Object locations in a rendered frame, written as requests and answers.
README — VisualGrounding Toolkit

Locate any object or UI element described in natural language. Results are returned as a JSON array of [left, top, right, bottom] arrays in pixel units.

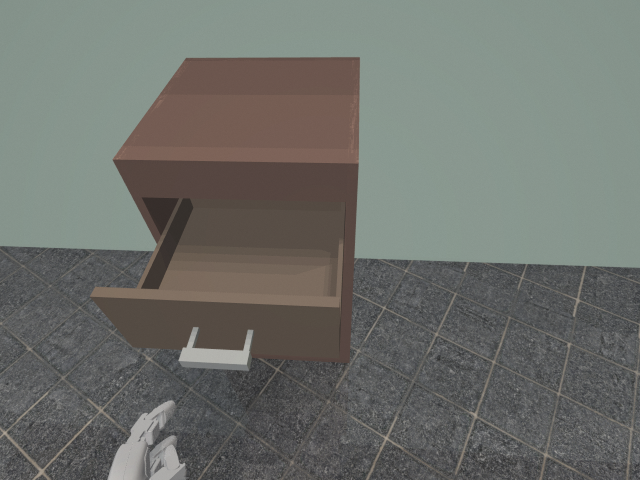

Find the cabinet
[[112, 57, 360, 363]]

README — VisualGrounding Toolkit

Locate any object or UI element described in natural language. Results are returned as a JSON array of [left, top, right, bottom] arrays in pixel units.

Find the handle
[[179, 327, 254, 371]]

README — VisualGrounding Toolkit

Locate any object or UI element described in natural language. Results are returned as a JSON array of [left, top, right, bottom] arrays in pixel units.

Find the drawer
[[90, 198, 346, 358]]

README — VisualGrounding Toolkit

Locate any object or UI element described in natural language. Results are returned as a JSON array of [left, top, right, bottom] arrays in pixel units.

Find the robot left hand
[[107, 400, 186, 480]]

